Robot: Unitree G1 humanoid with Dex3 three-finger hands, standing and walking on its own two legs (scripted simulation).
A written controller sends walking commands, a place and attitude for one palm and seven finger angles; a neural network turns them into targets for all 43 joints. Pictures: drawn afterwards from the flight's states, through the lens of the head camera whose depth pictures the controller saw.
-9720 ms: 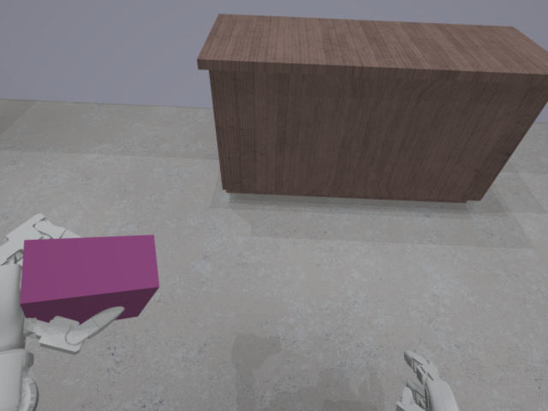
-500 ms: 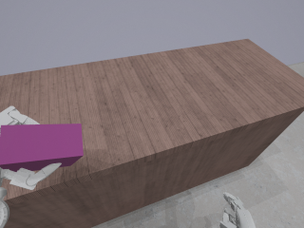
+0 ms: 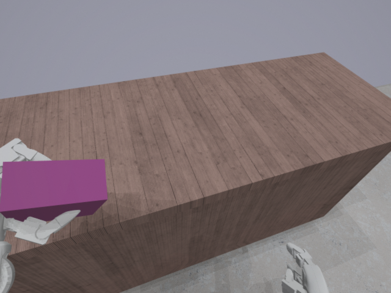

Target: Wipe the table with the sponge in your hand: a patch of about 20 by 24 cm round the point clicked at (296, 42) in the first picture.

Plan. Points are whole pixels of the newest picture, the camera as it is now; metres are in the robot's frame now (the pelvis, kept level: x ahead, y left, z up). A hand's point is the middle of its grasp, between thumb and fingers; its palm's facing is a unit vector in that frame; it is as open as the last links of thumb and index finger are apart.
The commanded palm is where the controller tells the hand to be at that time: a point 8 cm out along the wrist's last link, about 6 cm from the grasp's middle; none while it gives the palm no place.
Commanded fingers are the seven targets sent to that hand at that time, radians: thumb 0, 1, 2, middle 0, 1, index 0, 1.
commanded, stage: shuffle to correct the standing spot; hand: left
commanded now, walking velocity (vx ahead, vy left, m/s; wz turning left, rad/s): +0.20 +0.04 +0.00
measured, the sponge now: (71, 192) +0.23 +0.21 +0.15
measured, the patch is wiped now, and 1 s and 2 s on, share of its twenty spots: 0.00 0.00 0.00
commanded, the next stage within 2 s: come to a stop and stand still in 1.32 s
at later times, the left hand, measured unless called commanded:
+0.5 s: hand (46, 192) +0.22 +0.24 +0.17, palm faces +0.37 -0.85 -0.37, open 9.7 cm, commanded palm +0.16 +0.28 +0.19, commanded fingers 0.00 0.10 1.30 -1.20 -1.60 -1.20 -1.60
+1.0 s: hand (54, 187) +0.23 +0.23 +0.17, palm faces +0.36 -0.85 -0.38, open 9.7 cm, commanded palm +0.17 +0.27 +0.19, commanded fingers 0.00 0.10 1.30 -1.20 -1.60 -1.20 -1.60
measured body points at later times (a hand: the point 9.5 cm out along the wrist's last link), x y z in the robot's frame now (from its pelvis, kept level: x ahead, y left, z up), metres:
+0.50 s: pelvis +0.00 +0.00 +0.00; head +0.00 +0.01 +0.45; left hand +0.19 +0.28 +0.19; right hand +0.17 -0.24 -0.07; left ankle -0.01 +0.07 -0.73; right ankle -0.04 -0.14 -0.73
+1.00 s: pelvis +0.00 -0.01 +0.00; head +0.01 +0.01 +0.45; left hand +0.20 +0.28 +0.19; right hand +0.17 -0.24 -0.07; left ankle -0.01 +0.07 -0.73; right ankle -0.01 -0.12 -0.71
